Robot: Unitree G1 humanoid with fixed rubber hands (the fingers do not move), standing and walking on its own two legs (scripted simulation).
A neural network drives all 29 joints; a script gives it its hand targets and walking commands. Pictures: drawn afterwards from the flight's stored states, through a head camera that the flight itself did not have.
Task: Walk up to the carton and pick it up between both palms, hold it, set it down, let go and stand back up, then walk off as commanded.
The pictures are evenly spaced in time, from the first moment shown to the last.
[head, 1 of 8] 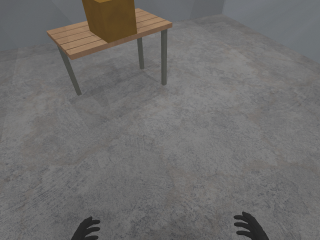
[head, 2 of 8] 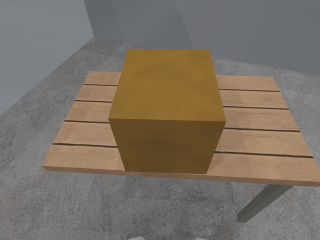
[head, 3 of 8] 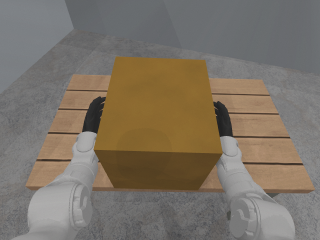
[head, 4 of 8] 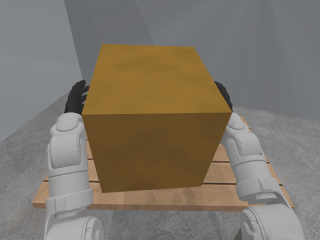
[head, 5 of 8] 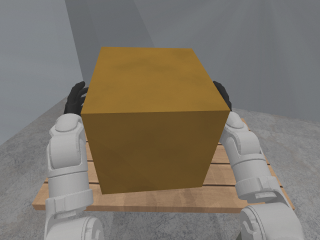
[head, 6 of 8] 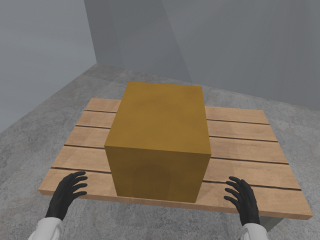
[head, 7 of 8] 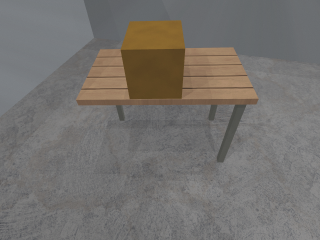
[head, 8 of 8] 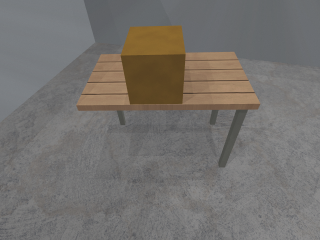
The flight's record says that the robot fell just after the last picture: no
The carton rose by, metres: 0.21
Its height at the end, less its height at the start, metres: +0.00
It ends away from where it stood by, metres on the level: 0.01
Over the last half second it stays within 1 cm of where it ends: yes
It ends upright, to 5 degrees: yes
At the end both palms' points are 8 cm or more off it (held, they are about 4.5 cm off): yes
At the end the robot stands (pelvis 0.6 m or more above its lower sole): yes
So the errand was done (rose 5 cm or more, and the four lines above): yes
